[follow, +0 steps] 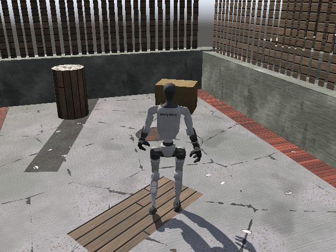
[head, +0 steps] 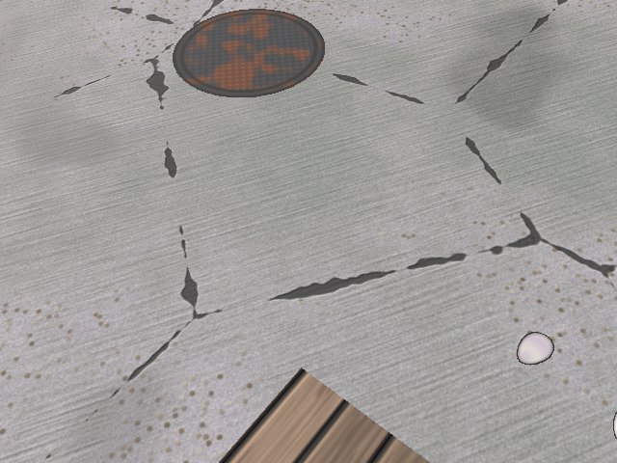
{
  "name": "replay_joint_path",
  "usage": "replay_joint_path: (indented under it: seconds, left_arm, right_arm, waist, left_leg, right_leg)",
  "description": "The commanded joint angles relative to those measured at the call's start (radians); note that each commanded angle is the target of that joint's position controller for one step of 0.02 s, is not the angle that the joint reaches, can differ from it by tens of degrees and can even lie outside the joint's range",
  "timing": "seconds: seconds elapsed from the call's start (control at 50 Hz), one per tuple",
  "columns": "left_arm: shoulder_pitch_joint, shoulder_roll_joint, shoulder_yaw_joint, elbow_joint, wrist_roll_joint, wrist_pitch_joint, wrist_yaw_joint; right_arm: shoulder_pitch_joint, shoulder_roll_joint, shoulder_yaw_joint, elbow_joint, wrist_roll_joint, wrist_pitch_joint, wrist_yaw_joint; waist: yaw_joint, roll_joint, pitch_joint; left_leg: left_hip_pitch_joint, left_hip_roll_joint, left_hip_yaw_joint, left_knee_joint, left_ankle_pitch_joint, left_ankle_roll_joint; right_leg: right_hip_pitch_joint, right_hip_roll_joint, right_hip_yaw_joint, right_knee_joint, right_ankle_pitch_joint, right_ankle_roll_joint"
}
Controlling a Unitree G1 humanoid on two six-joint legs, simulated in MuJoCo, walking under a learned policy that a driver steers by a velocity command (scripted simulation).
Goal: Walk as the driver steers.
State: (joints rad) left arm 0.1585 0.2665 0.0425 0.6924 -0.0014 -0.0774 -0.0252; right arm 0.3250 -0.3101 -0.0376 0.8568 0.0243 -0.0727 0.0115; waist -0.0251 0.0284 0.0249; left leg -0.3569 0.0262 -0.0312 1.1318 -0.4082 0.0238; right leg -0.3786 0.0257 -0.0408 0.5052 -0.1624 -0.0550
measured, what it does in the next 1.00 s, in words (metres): walks ahead, turning left: left foot, then right foot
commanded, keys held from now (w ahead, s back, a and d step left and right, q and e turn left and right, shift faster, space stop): w+q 0.68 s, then w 0.32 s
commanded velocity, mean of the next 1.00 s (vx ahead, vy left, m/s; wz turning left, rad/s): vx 0.50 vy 0.00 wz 0.39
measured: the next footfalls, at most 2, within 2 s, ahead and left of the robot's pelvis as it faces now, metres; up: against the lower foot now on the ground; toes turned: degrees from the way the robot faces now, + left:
left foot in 0.42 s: +0.38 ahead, +0.17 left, +0.00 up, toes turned +14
right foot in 0.90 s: +0.71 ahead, +0.06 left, +0.00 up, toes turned +27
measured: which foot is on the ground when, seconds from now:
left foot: up 0.00-0.40, down 0.42-0.92, up 0.94-1.00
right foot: down 0.00-0.44, up 0.46-0.88, down 0.90-1.00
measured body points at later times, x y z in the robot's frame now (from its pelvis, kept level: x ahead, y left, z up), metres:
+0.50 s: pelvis +0.28 +0.06 -0.01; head +0.32 +0.08 +0.43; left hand +0.27 +0.36 -0.14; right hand +0.52 -0.15 -0.10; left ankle +0.34 +0.16 -0.73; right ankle +0.12 -0.10 -0.64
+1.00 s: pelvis +0.57 +0.10 +0.00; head +0.60 +0.10 +0.45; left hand +0.61 +0.41 -0.09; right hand +0.75 -0.12 -0.13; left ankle +0.40 +0.16 -0.65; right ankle +0.68 +0.04 -0.73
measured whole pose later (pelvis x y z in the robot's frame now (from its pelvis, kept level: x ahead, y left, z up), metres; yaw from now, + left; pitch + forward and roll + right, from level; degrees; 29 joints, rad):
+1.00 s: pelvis +0.57 +0.10 +0.00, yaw +26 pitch +2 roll +0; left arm 0.15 0.27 0.05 0.74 0.00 -0.11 -0.03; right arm 0.35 -0.29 -0.06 0.76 0.02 -0.04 -0.01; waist -0.02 0.03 0.00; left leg -0.32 -0.06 -0.11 1.10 -0.45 0.03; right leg -0.39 0.04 -0.01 0.53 -0.17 -0.04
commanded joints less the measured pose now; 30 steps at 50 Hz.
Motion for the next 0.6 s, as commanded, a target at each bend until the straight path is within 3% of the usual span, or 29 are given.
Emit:
replay_joint_path:
  seconds: [0.02, 0.08, 0.12, 0.18, 0.24, 0.32, 0.38, 0.4, 0.42, 0.44, 0.46, 0.48, 0.5, 0.52, 0.54, 0.56, 0.6]
  left_arm:
    - [0.07, 0.102, 0.031, -0.018, 0.013, -0.015, 0.003]
    - [0.064, 0.117, 0.04, 0.015, 0.014, -0.04, 0.005]
    - [0.08, 0.13, 0.046, 0.039, 0.02, -0.043, 0.013]
    - [0.08, 0.141, 0.046, 0.057, 0.016, -0.04, 0.022]
    - [0.127, 0.161, 0.051, 0.088, 0.009, -0.032, 0.03]
    - [0.177, 0.181, 0.061, 0.127, -0.007, 0.001, 0.035]
    - [0.149, 0.217, 0.072, 0.122, -0.013, 0.027, 0.05]
    - [0.138, 0.225, 0.073, 0.117, -0.012, 0.038, 0.057]
    - [0.129, 0.216, 0.067, 0.11, -0.012, 0.04, 0.063]
    - [0.166, 0.149, 0.044, 0.078, 0.012, 0.026, 0.063]
    - [0.206, 0.062, 0.01, 0.042, 0.019, -0.011, 0.044]
    - [0.109, 0.154, 0.031, 0.029, -0.014, -0.048, 0.023]
    - [0.04, 0.161, 0.03, 0.004, -0.039, -0.066, 0.015]
    - [0.025, 0.144, 0.027, 0.004, -0.023, -0.073, 0.02]
    - [0.022, 0.159, 0.037, 0.011, 0.002, -0.067, 0.027]
    - [0.04, 0.158, 0.041, 0.012, 0.009, -0.055, 0.026]
    - [0.062, 0.133, 0.038, 0.01, 0.017, -0.033, 0.027]
  right_arm:
    - [-0.027, -0.098, -0.029, -0.081, -0.001, -0.008, 0.0]
    - [-0.023, -0.056, -0.025, -0.077, 0.0, 0.024, -0.008]
    - [-0.071, -0.053, -0.027, -0.093, -0.004, 0.028, -0.01]
    - [-0.14, -0.037, -0.024, -0.112, -0.006, 0.018, 0.004]
    - [-0.246, -0.011, -0.013, -0.151, -0.008, 0.014, 0.02]
    - [-0.328, -0.016, -0.013, -0.214, -0.006, 0.016, 0.044]
    - [-0.265, -0.056, -0.035, -0.232, -0.007, 0.021, 0.056]
    - [-0.159, -0.091, -0.056, -0.213, -0.006, 0.024, 0.054]
    - [0.003, -0.147, -0.089, -0.174, -0.003, 0.027, 0.041]
    - [0.125, -0.248, -0.12, -0.153, -0.002, 0.039, 0.016]
    - [0.073, -0.281, -0.115, -0.184, 0.003, 0.029, 0.018]
    - [0.085, -0.195, -0.091, -0.189, -0.003, 0.024, 0.02]
    - [0.056, -0.152, -0.08, -0.188, -0.007, 0.017, 0.017]
    - [-0.006, -0.136, -0.075, -0.194, -0.008, 0.013, 0.017]
    - [-0.059, -0.1, -0.065, -0.208, -0.012, 0.011, 0.014]
    - [-0.088, -0.091, -0.059, -0.226, -0.022, 0.012, 0.01]
    - [-0.096, -0.105, -0.065, -0.232, -0.018, 0.009, 0.002]
  waist:
    - [0.031, -0.119, -0.061]
    - [0.008, -0.106, -0.024]
    - [0.018, -0.085, -0.002]
    - [0.04, -0.079, 0.013]
    - [0.087, -0.061, 0.043]
    - [0.108, -0.06, 0.065]
    - [0.047, -0.113, -0.009]
    - [-0.015, -0.117, -0.072]
    - [-0.101, -0.088, -0.155]
    - [-0.117, 0.076, -0.262]
    - [-0.033, 0.234, -0.376]
    - [-0.1, 0.117, -0.371]
    - [-0.091, 0.071, -0.24]
    - [-0.04, -0.026, -0.146]
    - [-0.008, -0.023, -0.104]
    - [0.022, -0.001, -0.084]
    - [0.044, 0.007, -0.072]
  left_leg:
    - [-0.286, 0.11, -0.054, 0.021, 0.108, -0.007]
    - [-0.277, 0.11, -0.072, -0.038, 0.184, -0.033]
    - [-0.329, 0.103, -0.093, -0.122, 0.287, -0.045]
    - [-0.309, 0.085, -0.06, -0.306, 0.465, -0.04]
    - [-0.297, 0.073, -0.006, -0.437, 0.534, -0.025]
    - [-0.365, 0.055, 0.034, -0.519, 0.415, 0.016]
    - [-0.223, -0.025, 0.12, -0.521, 0.254, 0.069]
    - [-0.083, -0.067, 0.142, -0.534, 0.235, 0.095]
    - [0.17, -0.09, 0.115, -0.596, 0.295, 0.136]
    - [0.507, 0.11, -0.219, -0.608, 0.289, 0.232]
    - [0.747, 0.313, -0.776, -0.769, 0.181, 0.419]
    - [0.75, 0.296, -0.729, -0.817, 0.128, 0.375]
    - [0.63, 0.257, -0.57, -0.82, 0.172, 0.331]
    - [0.47, 0.209, -0.462, -0.83, 0.267, 0.295]
    - [0.358, 0.178, -0.389, -0.846, 0.372, 0.277]
    - [0.277, 0.158, -0.361, -0.87, 0.432, 0.278]
    - [0.187, 0.142, -0.319, -0.898, 0.515, 0.291]
  right_leg:
    - [0.275, -0.272, 0.323, -0.307, 0.032, -0.175]
    - [0.193, -0.267, 0.195, -0.375, 0.123, -0.18]
    - [0.212, -0.264, 0.128, -0.391, 0.172, -0.172]
    - [0.231, -0.23, 0.011, -0.399, 0.219, -0.132]
    - [0.286, -0.246, -0.046, -0.402, 0.228, -0.116]
    - [0.465, -0.298, -0.078, -0.323, 0.348, -0.098]
    - [0.52, -0.304, -0.122, -0.134, 0.8, -0.061]
    - [0.498, -0.287, -0.142, 0.019, 0.913, -0.042]
    - [0.378, -0.246, -0.166, 0.242, 0.844, -0.006]
    - [0.054, -0.167, -0.176, 0.583, 0.412, 0.044]
    - [-0.294, 0.051, 0.003, 0.886, -0.406, 0.09]
    - [-0.404, -0.017, 0.16, 0.92, -0.381, 0.065]
    - [-0.434, -0.059, 0.141, 0.869, -0.304, 0.043]
    - [-0.397, -0.101, 0.132, 0.758, -0.237, 0.04]
    - [-0.334, -0.128, 0.128, 0.672, -0.199, 0.048]
    - [-0.276, -0.137, 0.131, 0.643, -0.175, 0.058]
    - [-0.235, -0.135, 0.112, 0.564, -0.151, 0.092]
Velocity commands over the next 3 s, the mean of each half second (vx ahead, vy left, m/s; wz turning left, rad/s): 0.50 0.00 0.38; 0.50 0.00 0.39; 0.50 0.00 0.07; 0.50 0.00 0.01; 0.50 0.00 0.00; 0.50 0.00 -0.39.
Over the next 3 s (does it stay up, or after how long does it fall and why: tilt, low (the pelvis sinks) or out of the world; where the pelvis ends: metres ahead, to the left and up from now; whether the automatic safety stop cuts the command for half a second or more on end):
stays up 1.55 0.60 -0.01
